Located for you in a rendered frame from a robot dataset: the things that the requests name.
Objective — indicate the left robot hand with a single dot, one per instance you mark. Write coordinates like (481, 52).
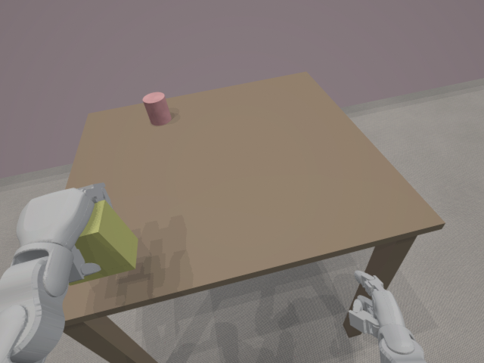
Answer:
(60, 217)

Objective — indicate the sponge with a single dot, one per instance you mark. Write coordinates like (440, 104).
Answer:
(108, 242)

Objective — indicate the right robot forearm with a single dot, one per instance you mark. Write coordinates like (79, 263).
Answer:
(398, 345)

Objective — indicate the right robot hand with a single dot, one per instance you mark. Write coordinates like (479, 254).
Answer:
(380, 311)

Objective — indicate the left robot forearm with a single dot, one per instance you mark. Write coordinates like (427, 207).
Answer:
(32, 292)

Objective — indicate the table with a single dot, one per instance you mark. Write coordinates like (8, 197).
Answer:
(244, 181)

